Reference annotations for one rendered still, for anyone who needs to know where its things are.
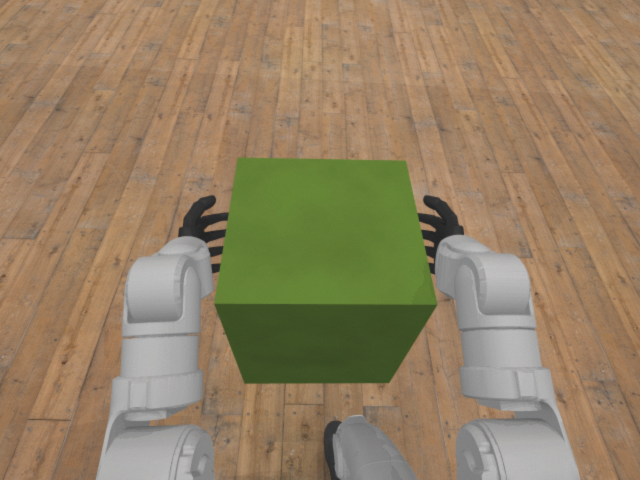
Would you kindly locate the robot right upper arm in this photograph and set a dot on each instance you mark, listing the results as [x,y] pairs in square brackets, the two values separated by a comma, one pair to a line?
[512,449]

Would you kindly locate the right robot thigh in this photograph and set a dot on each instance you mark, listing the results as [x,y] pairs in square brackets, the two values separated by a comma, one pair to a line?
[362,451]

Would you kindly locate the carton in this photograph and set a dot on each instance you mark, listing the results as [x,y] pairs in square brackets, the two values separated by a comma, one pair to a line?
[324,276]

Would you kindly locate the robot left forearm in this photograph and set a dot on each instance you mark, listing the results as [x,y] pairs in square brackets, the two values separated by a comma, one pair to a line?
[159,373]

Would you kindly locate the left robot hand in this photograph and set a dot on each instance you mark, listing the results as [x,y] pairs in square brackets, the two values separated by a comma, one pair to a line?
[194,225]

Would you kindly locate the right robot hand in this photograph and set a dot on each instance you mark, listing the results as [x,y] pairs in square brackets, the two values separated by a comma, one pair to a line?
[445,226]

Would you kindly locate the robot right forearm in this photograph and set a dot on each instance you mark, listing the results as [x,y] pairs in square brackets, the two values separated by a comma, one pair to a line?
[502,365]

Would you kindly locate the robot left upper arm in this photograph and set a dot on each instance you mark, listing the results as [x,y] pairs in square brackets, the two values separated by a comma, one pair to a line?
[167,452]

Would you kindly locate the right robot shin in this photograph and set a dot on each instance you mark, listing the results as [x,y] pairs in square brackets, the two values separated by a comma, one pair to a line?
[351,420]

